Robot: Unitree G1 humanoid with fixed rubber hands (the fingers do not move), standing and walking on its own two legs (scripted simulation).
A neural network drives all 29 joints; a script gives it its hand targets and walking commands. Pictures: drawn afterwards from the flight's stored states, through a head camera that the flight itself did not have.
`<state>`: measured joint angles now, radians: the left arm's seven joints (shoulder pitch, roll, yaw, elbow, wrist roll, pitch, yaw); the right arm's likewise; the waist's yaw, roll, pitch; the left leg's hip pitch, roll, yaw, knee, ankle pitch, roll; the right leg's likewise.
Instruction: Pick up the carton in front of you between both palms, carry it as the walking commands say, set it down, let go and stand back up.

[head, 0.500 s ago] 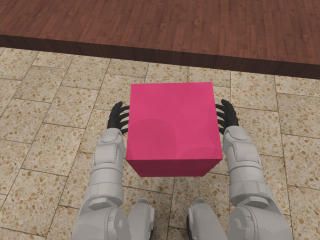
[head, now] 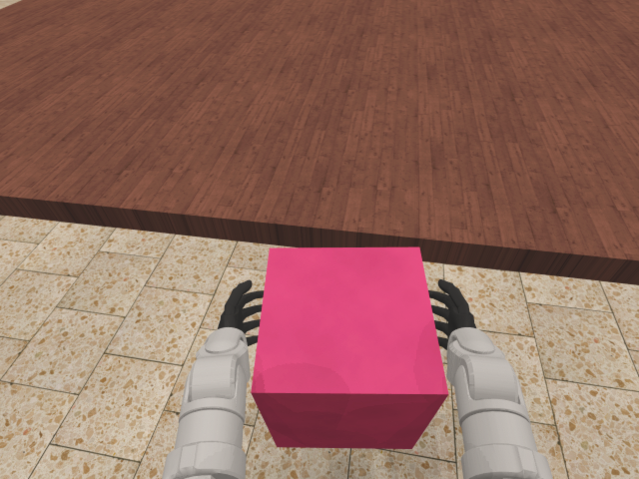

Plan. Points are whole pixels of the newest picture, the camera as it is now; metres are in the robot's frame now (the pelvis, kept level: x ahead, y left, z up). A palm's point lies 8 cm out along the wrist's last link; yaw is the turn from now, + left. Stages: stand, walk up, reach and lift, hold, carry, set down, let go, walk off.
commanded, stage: reach and lift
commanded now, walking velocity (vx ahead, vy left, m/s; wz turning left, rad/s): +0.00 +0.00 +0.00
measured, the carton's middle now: (344, 353) +0.31 +0.00 -0.05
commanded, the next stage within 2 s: hold in 1.02 s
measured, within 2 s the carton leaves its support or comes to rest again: neither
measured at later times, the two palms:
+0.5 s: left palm (230, 332) +0.29 +0.15 +0.03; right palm (464, 333) +0.29 -0.15 +0.03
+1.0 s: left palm (228, 328) +0.29 +0.15 +0.04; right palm (465, 329) +0.29 -0.15 +0.04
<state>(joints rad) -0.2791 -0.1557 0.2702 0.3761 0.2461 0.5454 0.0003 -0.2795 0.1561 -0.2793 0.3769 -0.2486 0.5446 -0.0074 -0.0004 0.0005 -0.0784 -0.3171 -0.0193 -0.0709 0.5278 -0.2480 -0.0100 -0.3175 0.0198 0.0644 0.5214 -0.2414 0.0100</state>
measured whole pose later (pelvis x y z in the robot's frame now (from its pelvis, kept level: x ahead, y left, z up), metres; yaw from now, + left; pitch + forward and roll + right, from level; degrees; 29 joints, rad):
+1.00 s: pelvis +0.01 +0.00 +0.01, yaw +0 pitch -6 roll +0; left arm -0.25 -0.15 0.22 0.25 0.27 0.69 -0.02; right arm -0.25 0.15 -0.22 0.25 -0.27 0.69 0.01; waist 0.00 0.00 0.03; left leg -0.08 -0.01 -0.07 0.38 -0.20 -0.01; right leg -0.08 0.02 0.07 0.37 -0.20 0.01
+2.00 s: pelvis +0.00 +0.00 +0.01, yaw +0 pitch -7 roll +0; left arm -0.24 -0.15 0.19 0.18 0.27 0.77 -0.02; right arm -0.23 0.15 -0.20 0.18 -0.26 0.77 0.01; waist 0.00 0.00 0.04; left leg -0.04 -0.01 -0.07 0.36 -0.19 -0.01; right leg -0.04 0.02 0.07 0.36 -0.19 0.01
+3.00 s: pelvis +0.40 +0.05 -0.01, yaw -2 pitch +5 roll +1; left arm -0.18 -0.14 0.16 -0.32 0.09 1.23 0.09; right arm -0.20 0.14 -0.11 -0.28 -0.10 1.21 -0.10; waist 0.00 -0.03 -0.07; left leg -0.44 0.04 0.26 0.55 -0.20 0.09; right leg -0.31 -0.10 -0.05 1.11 -0.42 0.00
